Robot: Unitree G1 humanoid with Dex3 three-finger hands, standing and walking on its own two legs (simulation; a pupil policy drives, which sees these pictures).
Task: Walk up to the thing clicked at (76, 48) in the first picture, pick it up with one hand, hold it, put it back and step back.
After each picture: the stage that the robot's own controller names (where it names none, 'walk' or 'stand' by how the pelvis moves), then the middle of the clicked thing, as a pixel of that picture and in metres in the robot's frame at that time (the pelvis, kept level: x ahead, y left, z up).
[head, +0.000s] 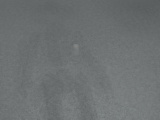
stand; (76, 49) +1.32 +0.07 -0.72
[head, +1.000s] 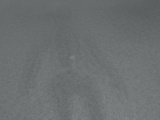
walk; (72, 60) +1.20 +0.20 -0.71
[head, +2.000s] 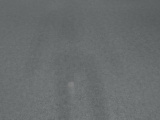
walk; (71, 87) +0.75 +0.17 -0.71
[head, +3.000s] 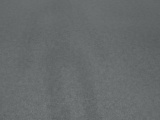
walk; out of the picture +0.42 +0.10 -0.70
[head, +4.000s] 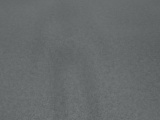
stand; out of the picture +0.31 +0.10 -0.72
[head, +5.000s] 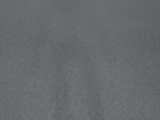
stand; out of the picture +0.33 +0.09 -0.72
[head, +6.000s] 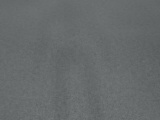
stand; out of the picture +0.31 +0.10 -0.73
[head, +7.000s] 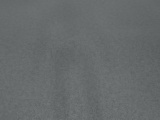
stand; out of the picture +0.31 +0.11 -0.73
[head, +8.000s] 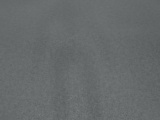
stand; out of the picture +0.30 +0.11 -0.73
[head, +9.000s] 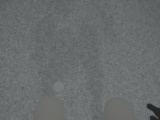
go down; (58, 88) +0.38 +0.11 -0.43
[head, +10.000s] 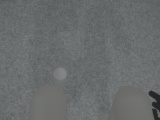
go down; (60, 76) +0.40 +0.12 -0.32
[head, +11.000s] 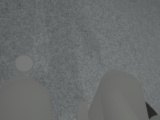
close in; (23, 67) +0.40 +0.15 -0.23
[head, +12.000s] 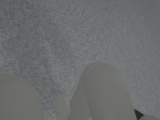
close; out of the picture +0.41 +0.16 -0.22
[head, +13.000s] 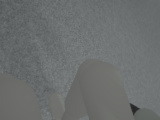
close; out of the picture +0.40 +0.16 -0.22
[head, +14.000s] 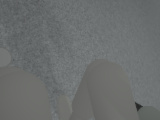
lift; out of the picture +0.40 +0.15 -0.21
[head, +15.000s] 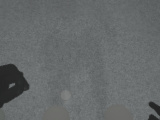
lift; (66, 97) +0.39 +0.10 -0.48
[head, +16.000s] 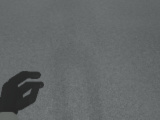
close; out of the picture +0.34 +0.09 -0.67
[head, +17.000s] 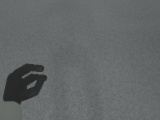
stand; out of the picture +0.33 +0.09 -0.68
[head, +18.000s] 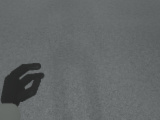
stand; out of the picture +0.34 +0.10 -0.68
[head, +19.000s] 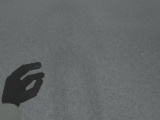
stand; out of the picture +0.34 +0.09 -0.68
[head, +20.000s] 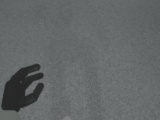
stand; out of the picture +0.35 +0.09 -0.62
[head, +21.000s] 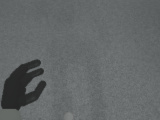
stand; (68, 119) +0.36 +0.09 -0.60
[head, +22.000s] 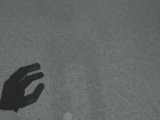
stand; (67, 118) +0.35 +0.09 -0.60
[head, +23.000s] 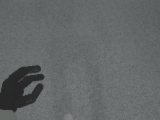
stand; out of the picture +0.35 +0.09 -0.61
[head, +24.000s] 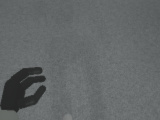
stand; out of the picture +0.35 +0.09 -0.60
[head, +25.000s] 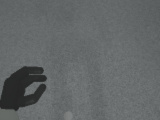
stand; (68, 118) +0.35 +0.09 -0.59
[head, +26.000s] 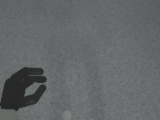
close; (67, 117) +0.35 +0.10 -0.59
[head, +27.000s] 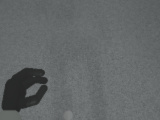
close; (68, 117) +0.35 +0.10 -0.59
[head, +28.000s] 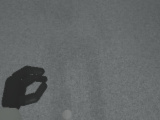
close; (67, 116) +0.36 +0.09 -0.59
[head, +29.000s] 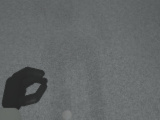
close; (67, 116) +0.35 +0.09 -0.59
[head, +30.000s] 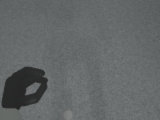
close; (68, 116) +0.35 +0.09 -0.59
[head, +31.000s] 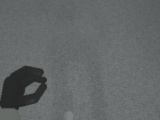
hold; (69, 117) +0.35 +0.09 -0.59
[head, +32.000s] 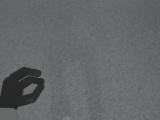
hold; out of the picture +0.35 +0.10 -0.61
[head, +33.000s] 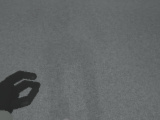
hold; out of the picture +0.35 +0.09 -0.63
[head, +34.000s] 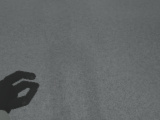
hold; out of the picture +0.34 +0.09 -0.65
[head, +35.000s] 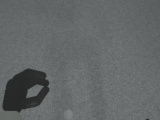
close; (68, 116) +0.36 +0.09 -0.59
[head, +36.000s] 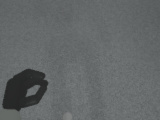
close; (67, 118) +0.35 +0.09 -0.60
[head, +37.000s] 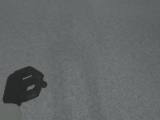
hold; out of the picture +0.34 +0.09 -0.66
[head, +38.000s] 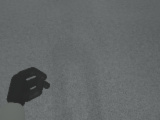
hold; out of the picture +0.34 +0.10 -0.67
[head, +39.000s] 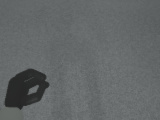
hold; out of the picture +0.34 +0.10 -0.63
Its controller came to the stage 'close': yes
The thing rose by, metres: 0.00
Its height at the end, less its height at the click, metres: +0.00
